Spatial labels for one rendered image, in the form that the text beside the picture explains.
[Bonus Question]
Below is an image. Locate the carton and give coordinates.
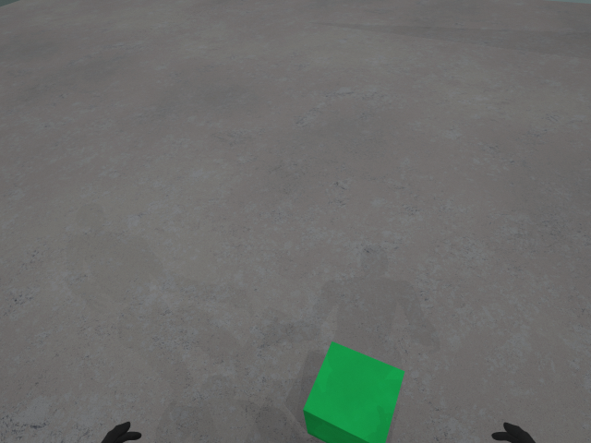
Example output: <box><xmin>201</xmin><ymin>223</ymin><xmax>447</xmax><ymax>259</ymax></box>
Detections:
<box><xmin>303</xmin><ymin>341</ymin><xmax>404</xmax><ymax>443</ymax></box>

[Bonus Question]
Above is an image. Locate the robot right hand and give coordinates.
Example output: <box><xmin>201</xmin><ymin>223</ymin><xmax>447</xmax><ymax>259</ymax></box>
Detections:
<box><xmin>491</xmin><ymin>423</ymin><xmax>536</xmax><ymax>443</ymax></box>

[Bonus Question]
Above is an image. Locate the robot left hand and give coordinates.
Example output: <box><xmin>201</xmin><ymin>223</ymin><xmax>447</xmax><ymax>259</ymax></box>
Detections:
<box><xmin>102</xmin><ymin>422</ymin><xmax>141</xmax><ymax>443</ymax></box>

